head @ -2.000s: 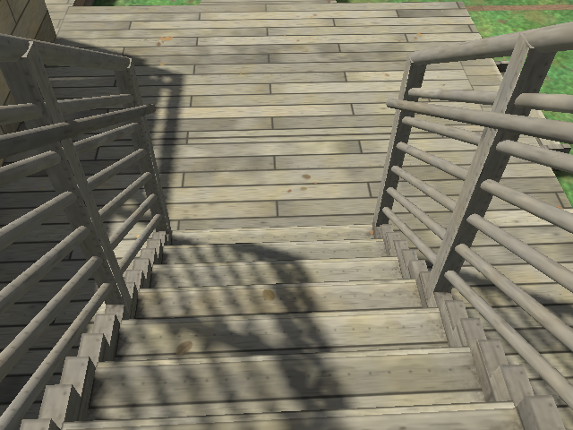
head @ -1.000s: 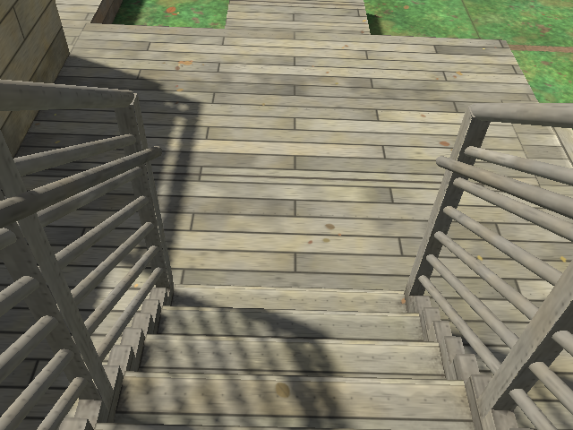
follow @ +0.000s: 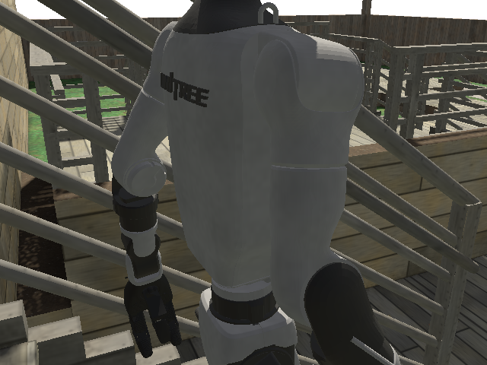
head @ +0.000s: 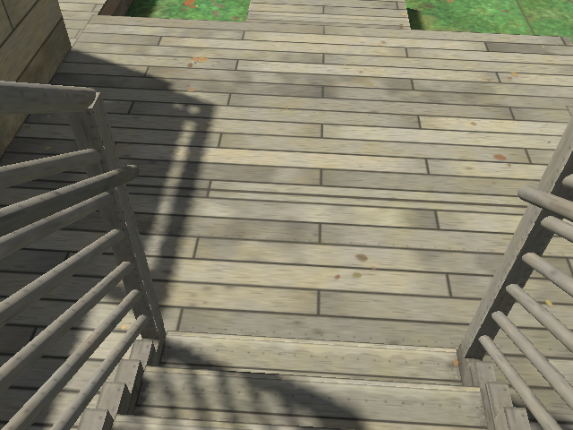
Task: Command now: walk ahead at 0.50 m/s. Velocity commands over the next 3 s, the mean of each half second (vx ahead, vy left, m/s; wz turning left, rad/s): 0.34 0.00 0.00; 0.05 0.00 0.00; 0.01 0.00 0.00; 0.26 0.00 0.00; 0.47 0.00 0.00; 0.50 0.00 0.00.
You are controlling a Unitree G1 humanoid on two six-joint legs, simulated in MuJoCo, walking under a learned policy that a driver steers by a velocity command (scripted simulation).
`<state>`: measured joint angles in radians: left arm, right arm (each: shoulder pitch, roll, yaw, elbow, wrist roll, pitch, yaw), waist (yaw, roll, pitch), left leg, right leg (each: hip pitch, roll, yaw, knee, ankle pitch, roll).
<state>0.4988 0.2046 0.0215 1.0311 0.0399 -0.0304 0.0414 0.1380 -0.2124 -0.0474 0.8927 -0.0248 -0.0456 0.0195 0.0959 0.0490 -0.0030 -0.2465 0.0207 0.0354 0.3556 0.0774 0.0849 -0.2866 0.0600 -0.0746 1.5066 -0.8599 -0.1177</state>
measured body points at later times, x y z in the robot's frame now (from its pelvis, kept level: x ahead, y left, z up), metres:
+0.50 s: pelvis +0.23 -0.01 -0.18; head +0.23 -0.02 +0.27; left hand +0.34 +0.22 -0.31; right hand +0.14 -0.23 -0.34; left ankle +0.07 +0.08 -0.72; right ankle +0.32 -0.07 -0.93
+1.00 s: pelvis +0.28 +0.02 -0.21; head +0.26 +0.02 +0.24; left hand +0.29 +0.25 -0.36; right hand +0.31 -0.20 -0.36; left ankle +0.29 +0.14 -0.94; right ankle +0.31 -0.07 -0.94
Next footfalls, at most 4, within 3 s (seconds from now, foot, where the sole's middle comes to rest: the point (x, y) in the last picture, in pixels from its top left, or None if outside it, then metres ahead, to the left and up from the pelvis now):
0.46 right None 0.35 -0.07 -0.98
0.90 left None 0.33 0.14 -0.98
2.18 left None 0.59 0.20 -1.16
2.70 right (295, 405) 0.85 0.06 -1.34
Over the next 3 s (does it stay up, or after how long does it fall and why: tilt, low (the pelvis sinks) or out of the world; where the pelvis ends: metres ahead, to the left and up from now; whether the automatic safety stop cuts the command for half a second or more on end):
stays up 0.89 0.14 -0.61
